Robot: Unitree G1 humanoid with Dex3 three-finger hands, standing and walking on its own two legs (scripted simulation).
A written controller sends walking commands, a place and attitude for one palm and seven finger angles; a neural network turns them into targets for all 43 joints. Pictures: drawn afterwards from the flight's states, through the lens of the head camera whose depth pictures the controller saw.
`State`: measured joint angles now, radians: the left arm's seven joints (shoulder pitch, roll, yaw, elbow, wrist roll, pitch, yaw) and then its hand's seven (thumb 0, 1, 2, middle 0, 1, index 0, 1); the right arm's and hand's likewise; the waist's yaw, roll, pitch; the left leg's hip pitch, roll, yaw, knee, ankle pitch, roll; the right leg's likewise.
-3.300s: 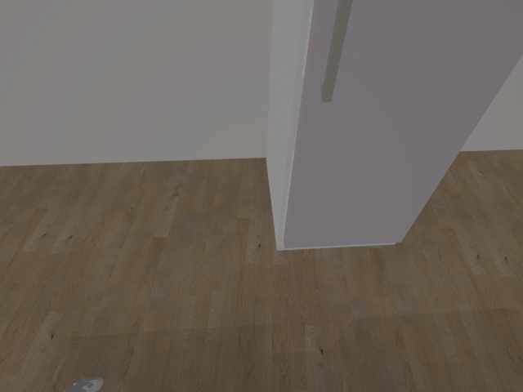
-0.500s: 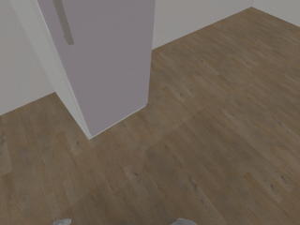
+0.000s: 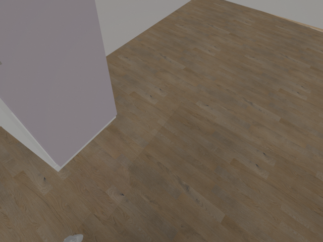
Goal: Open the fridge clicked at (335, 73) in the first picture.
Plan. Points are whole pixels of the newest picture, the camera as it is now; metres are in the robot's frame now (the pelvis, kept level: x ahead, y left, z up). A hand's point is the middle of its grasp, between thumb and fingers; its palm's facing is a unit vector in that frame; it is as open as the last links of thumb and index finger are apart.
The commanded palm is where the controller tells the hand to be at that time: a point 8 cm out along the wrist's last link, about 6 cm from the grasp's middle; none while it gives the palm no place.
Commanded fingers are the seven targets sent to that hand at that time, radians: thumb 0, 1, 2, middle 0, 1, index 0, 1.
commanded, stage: walk to a spot facing it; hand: left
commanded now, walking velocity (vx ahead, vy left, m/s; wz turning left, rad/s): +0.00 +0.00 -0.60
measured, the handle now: out of the picture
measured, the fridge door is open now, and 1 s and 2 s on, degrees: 0 0 0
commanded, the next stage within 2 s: turn to face it in 1.32 s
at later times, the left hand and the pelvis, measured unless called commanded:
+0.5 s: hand (122, 221) +0.19 +0.12 -0.15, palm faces -0.32 -0.92 -0.21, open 7.4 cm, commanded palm none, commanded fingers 0.00 0.90 0.90 -0.20 -0.30 -0.20 -0.30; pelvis +0.02 -0.03 +0.00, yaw -19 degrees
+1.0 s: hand (131, 193) +0.28 +0.11 -0.19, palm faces -0.44 -0.88 -0.14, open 7.4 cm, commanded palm none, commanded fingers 0.00 0.90 0.90 -0.20 -0.30 -0.20 -0.30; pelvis +0.22 -0.07 -0.01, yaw -33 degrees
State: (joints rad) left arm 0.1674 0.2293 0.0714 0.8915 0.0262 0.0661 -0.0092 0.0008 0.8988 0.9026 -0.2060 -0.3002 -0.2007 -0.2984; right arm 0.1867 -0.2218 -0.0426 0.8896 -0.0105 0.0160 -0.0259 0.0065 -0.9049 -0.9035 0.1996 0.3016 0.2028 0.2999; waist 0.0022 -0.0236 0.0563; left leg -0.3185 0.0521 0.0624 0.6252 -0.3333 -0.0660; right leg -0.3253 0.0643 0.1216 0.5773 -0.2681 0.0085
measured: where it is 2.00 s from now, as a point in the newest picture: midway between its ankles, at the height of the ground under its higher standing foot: (195, 210)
